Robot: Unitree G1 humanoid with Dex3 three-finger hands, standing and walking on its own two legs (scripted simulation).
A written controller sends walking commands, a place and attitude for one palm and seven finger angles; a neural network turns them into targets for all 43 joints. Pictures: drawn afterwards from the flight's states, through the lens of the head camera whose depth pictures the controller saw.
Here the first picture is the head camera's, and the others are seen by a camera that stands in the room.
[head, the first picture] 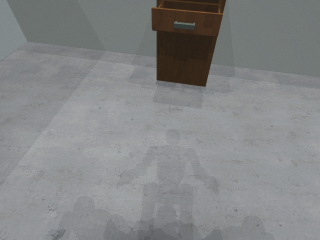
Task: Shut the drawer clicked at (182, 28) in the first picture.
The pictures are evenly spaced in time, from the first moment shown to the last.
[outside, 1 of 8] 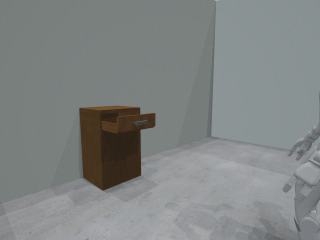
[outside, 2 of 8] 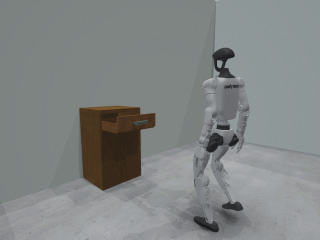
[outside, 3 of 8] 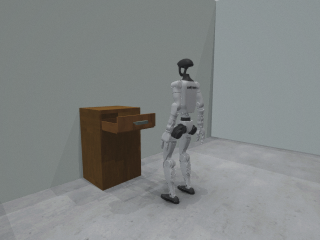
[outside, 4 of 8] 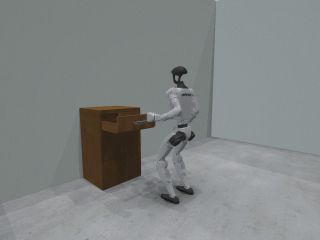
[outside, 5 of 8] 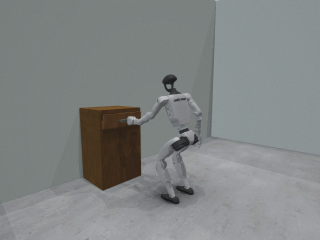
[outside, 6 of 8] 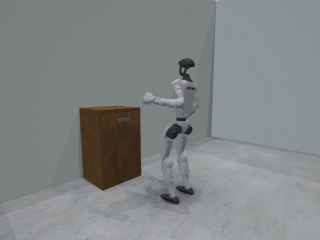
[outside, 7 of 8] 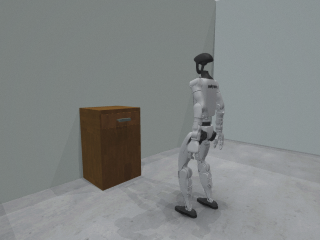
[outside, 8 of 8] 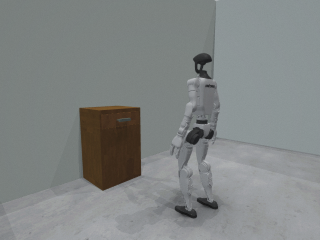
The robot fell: no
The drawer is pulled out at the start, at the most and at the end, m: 0.28 0.28 0.00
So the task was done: yes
